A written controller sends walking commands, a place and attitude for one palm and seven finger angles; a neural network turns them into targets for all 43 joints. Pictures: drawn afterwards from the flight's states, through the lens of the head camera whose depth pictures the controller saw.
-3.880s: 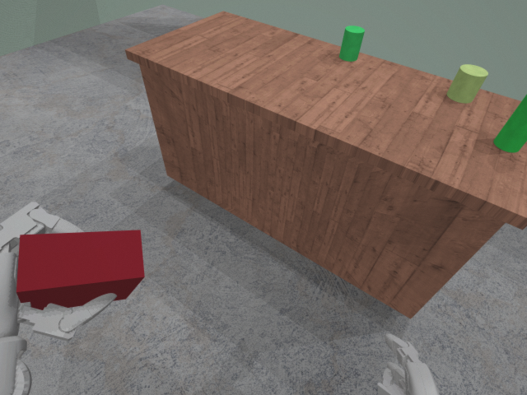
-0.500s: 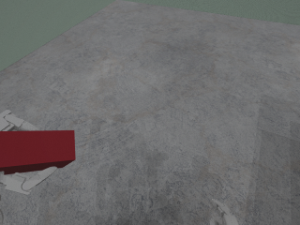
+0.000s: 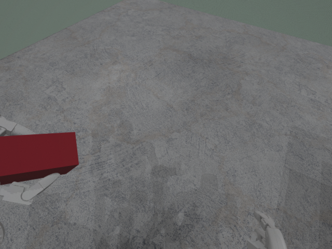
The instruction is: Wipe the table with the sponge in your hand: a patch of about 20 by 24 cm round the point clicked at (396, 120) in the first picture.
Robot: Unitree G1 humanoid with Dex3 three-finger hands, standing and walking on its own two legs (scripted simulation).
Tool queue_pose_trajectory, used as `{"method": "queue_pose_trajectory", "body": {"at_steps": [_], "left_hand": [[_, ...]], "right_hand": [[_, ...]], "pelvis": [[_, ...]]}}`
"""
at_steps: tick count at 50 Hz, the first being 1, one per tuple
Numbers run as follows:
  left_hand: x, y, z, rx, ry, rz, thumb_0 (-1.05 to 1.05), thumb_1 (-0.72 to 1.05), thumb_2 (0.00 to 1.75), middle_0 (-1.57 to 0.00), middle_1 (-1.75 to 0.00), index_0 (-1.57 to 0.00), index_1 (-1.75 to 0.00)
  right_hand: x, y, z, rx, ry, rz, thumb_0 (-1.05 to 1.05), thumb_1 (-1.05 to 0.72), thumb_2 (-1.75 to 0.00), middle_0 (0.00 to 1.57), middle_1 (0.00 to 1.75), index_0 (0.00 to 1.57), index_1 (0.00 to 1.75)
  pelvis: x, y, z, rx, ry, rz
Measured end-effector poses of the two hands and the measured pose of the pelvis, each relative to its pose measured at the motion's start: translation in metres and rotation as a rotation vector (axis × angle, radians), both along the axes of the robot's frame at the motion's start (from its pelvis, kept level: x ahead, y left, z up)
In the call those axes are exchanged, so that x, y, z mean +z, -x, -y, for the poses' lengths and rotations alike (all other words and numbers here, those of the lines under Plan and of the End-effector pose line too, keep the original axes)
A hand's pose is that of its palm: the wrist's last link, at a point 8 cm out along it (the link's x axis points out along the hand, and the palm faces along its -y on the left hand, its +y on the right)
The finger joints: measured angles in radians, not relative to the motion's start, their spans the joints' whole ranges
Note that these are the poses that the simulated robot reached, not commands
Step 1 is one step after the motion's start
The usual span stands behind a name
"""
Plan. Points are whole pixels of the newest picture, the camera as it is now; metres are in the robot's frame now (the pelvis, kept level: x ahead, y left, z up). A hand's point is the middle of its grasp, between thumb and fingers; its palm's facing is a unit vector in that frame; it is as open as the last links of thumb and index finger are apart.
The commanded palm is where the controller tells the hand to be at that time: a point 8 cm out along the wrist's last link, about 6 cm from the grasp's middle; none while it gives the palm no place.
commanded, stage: walk around to get in front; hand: left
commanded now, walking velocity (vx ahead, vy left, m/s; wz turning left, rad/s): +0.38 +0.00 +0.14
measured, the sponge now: (46, 158) +0.23 +0.23 +0.17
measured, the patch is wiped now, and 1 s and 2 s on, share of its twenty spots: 0.00 0.00 0.00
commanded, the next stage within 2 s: turn to face it in 0.62 s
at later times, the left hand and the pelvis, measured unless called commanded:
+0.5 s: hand (81, 115) +0.33 +0.20 +0.17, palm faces +0.44 -0.74 -0.50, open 9.8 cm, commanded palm +0.27 +0.24 +0.19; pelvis +0.14 -0.06 +0.01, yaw +7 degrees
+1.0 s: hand (78, 69) +0.44 +0.23 +0.20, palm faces +0.51 -0.74 -0.43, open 9.8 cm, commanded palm +0.38 +0.27 +0.19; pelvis +0.26 -0.03 +0.01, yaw +9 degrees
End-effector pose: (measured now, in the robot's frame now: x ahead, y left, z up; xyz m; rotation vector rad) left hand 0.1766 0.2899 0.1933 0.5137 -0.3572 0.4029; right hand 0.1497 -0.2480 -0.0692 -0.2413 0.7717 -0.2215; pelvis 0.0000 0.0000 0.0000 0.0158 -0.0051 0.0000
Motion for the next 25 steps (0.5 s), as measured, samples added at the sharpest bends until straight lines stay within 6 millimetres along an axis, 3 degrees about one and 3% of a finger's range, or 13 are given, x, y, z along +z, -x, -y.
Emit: {"method": "queue_pose_trajectory", "body": {"at_steps": [3,6,11,14,17,25], "left_hand": [[-0.008,-0.021,0.000,0.022,0.036,-0.062,0.00,-0.46,0.99,-0.79,-1.33,-0.78,-1.33],[-0.001,-0.034,0.018,-0.010,0.035,-0.085,0.00,-0.46,0.99,-0.79,-1.33,-0.78,-1.33],[0.023,-0.053,0.049,-0.055,-0.079,-0.093,0.00,-0.46,0.99,-0.79,-1.33,-0.78,-1.33],[0.028,-0.067,0.057,-0.014,-0.172,-0.087,0.00,-0.46,0.99,-0.79,-1.33,-0.78,-1.33],[0.020,-0.082,0.057,0.048,-0.154,-0.095,0.00,-0.46,0.99,-0.79,-1.33,-0.78,-1.33],[-0.003,-0.110,0.059,0.110,-0.007,-0.211,0.00,-0.46,0.99,-0.79,-1.33,-0.78,-1.33]], "right_hand": [[-0.004,-0.019,-0.027,0.049,-0.082,-0.013,0.01,-0.91,-0.90,0.19,0.30,0.20,0.30],[-0.007,-0.036,-0.046,0.095,-0.149,-0.017,0.01,-0.90,-0.90,0.20,0.30,0.20,0.30],[-0.019,-0.068,-0.052,0.150,-0.220,-0.035,0.01,-0.90,-0.90,0.20,0.30,0.21,0.30],[-0.039,-0.093,-0.039,0.162,-0.238,-0.047,0.01,-0.90,-0.90,0.20,0.30,0.21,0.30],[-0.053,-0.119,-0.015,0.172,-0.207,-0.082,0.01,-0.90,-0.90,0.20,0.30,0.21,0.30],[-0.018,-0.175,0.048,0.149,-0.058,-0.079,0.01,-0.90,-0.90,0.20,0.30,0.20,0.30]], "pelvis": [[0.006,-0.015,0.003,0.016,0.015,-0.008],[0.011,-0.031,0.008,0.017,0.019,-0.017],[0.012,-0.064,0.024,0.029,0.019,-0.015],[-0.001,-0.088,0.041,0.055,0.011,-0.001],[-0.007,-0.101,0.049,0.081,0.011,0.019],[0.013,-0.142,0.059,0.124,-0.024,0.009]]}}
